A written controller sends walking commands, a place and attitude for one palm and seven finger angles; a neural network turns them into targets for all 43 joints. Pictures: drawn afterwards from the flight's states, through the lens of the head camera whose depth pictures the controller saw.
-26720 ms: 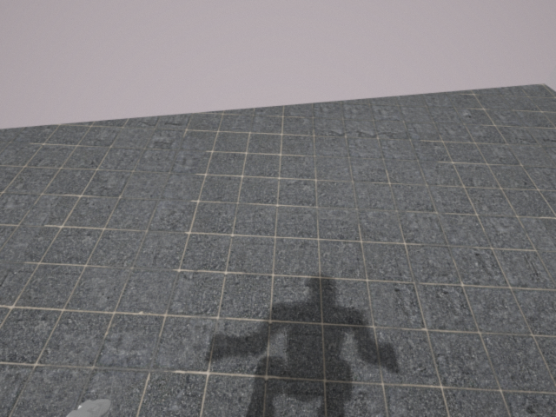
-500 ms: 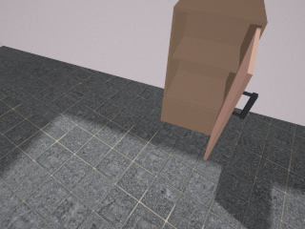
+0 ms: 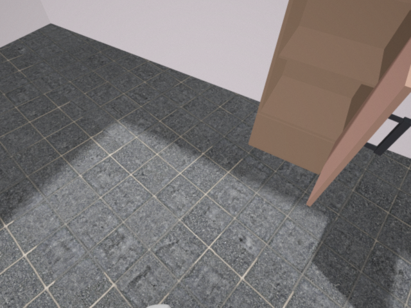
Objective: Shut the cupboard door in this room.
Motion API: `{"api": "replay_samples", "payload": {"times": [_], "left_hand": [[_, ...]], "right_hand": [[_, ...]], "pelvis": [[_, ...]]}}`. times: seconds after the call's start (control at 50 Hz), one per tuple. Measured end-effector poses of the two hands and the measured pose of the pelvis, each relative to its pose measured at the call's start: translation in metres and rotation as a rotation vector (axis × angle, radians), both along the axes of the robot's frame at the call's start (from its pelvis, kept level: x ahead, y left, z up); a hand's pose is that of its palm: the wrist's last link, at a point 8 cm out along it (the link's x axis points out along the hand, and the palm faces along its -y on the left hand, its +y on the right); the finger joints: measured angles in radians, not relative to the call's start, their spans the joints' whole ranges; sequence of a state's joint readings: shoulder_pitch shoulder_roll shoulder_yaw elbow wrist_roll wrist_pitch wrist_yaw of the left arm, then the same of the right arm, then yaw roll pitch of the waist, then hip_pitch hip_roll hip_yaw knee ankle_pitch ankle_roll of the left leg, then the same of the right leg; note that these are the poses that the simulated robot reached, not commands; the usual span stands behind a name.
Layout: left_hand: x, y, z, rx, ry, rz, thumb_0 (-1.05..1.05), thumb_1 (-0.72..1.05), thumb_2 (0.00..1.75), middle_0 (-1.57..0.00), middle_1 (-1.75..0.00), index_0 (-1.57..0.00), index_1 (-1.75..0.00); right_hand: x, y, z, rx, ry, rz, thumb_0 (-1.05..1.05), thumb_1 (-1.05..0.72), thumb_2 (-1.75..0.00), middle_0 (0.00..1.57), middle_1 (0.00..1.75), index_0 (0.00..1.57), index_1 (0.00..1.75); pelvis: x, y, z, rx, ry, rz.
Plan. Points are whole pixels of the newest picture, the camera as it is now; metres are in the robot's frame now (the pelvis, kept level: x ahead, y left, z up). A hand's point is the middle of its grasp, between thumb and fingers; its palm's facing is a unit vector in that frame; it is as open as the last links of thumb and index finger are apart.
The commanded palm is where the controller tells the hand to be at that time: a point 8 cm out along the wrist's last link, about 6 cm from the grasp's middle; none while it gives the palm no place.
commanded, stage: turn or walk to find it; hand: left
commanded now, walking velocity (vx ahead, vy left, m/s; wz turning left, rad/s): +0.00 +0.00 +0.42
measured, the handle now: (384, 134) +0.56 -0.47 -0.02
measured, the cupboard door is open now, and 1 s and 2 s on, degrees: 84 84 84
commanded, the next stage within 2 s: stand and wait in 0.40 s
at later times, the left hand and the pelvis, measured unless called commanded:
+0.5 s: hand out of the picture +0.04 +0.16 -0.13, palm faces +0.22 -0.93 -0.29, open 7.4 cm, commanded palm none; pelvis +0.01 -0.05 +0.02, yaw +13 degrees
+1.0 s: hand out of the picture -0.02 +0.16 -0.16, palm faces +0.37 -0.90 -0.23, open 7.4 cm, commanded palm none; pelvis +0.02 -0.03 +0.02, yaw +19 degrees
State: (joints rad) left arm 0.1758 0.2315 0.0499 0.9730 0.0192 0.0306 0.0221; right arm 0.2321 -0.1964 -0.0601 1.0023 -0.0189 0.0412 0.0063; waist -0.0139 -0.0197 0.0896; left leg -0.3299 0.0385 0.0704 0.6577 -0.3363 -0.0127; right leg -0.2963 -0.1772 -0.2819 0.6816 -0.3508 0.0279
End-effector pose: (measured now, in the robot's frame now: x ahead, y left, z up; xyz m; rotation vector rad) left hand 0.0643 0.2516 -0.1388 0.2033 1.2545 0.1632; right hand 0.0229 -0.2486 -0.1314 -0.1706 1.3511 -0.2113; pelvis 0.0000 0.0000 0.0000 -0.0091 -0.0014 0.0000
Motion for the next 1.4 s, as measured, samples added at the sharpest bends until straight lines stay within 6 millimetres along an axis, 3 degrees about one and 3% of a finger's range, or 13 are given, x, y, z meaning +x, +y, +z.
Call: {"api": "replay_samples", "payload": {"times": [0.06,0.22,0.38,0.5,0.6,0.72,0.82,0.88,0.96,1.06,1.14,1.26,1.4], "left_hand": [[-0.007,0.008,-0.003,-0.007,0.030,0.021,0.00,0.91,0.90,-0.20,-0.30,-0.20,-0.30],[-0.008,0.006,0.020,0.000,-0.001,0.076,0.00,0.91,0.90,-0.20,-0.30,-0.20,-0.30],[-0.012,-0.021,0.030,0.050,-0.065,0.137,0.00,0.91,0.90,-0.20,-0.30,-0.20,-0.30],[-0.046,-0.045,0.040,0.057,-0.023,0.217,0.00,0.90,0.90,-0.20,-0.30,-0.20,-0.30],[-0.075,-0.061,0.039,0.032,0.055,0.265,0.00,0.90,0.90,-0.20,-0.30,-0.20,-0.30],[-0.114,-0.070,0.026,-0.023,0.153,0.326,0.00,0.90,0.90,-0.20,-0.30,-0.20,-0.30],[-0.138,-0.065,0.007,-0.069,0.213,0.380,0.00,0.90,0.90,-0.20,-0.30,-0.20,-0.30],[-0.137,-0.060,0.005,-0.074,0.219,0.396,0.00,0.90,0.90,-0.20,-0.30,-0.20,-0.30],[-0.119,-0.050,0.011,-0.054,0.162,0.406,0.00,0.91,0.90,-0.20,-0.30,-0.20,-0.30],[-0.087,-0.044,0.019,0.006,0.051,0.396,0.00,0.91,0.90,-0.20,-0.30,-0.20,-0.30],[-0.075,-0.046,0.027,0.043,-0.022,0.404,0.00,0.91,0.90,-0.20,-0.30,-0.20,-0.30],[-0.086,-0.051,0.029,0.032,-0.024,0.435,0.00,0.90,0.90,-0.20,-0.30,-0.20,-0.30],[-0.124,-0.039,0.004,-0.018,0.011,0.513,0.00,0.90,0.90,-0.21,-0.30,-0.20,-0.30]], "right_hand": [[0.020,0.003,0.004,-0.017,-0.054,0.034,0.01,-0.91,-0.89,0.20,0.30,0.20,0.30],[0.056,0.004,0.018,-0.009,-0.093,0.121,0.00,-0.91,-0.89,0.20,0.30,0.20,0.30],[0.084,-0.021,-0.004,0.044,-0.094,0.184,0.00,-0.91,-0.89,0.20,0.30,0.20,0.30],[0.109,-0.032,-0.003,0.059,-0.070,0.246,0.01,-0.91,-0.89,0.20,0.30,0.20,0.30],[0.125,-0.028,0.001,0.061,-0.057,0.288,0.01,-0.91,-0.90,0.20,0.30,0.20,0.30],[0.144,-0.004,0.005,0.051,-0.065,0.346,0.01,-0.91,-0.90,0.20,0.30,0.20,0.30],[0.152,0.022,0.010,0.036,-0.098,0.392,0.00,-0.91,-0.90,0.20,0.30,0.20,0.30],[0.150,0.031,0.013,0.037,-0.103,0.399,0.00,-0.91,-0.89,0.20,0.30,0.20,0.30],[0.143,0.031,0.011,0.047,-0.079,0.400,0.00,-0.91,-0.89,0.20,0.30,0.20,0.30],[0.142,0.010,-0.001,0.057,-0.048,0.398,0.00,-0.92,-0.89,0.20,0.30,0.20,0.30],[0.146,-0.008,-0.007,0.048,-0.020,0.412,0.00,-0.92,-0.89,0.20,0.30,0.20,0.30],[0.159,-0.012,0.004,0.020,-0.016,0.460,0.01,-0.91,-0.89,0.20,0.30,0.20,0.30],[0.178,0.022,0.011,-0.009,-0.073,0.565,0.01,-0.91,-0.90,0.20,0.30,0.20,0.30]], "pelvis": [[-0.003,0.006,0.000,0.007,0.005,0.012],[0.001,0.000,0.017,0.008,0.040,0.078],[0.007,-0.033,0.008,0.025,0.038,0.166],[0.012,-0.047,0.016,0.043,0.025,0.223],[0.018,-0.050,0.021,0.052,0.033,0.243],[0.022,-0.042,0.019,0.032,0.038,0.253],[0.022,-0.030,0.013,0.018,0.026,0.275],[0.022,-0.027,0.015,0.020,0.016,0.290],[0.022,-0.030,0.017,0.014,0.014,0.321],[0.025,-0.043,0.013,0.025,0.020,0.355],[0.027,-0.050,0.011,0.024,0.012,0.406],[0.024,-0.049,0.016,0.033,0.007,0.456],[0.016,-0.030,0.005,0.005,0.004,0.520]]}}
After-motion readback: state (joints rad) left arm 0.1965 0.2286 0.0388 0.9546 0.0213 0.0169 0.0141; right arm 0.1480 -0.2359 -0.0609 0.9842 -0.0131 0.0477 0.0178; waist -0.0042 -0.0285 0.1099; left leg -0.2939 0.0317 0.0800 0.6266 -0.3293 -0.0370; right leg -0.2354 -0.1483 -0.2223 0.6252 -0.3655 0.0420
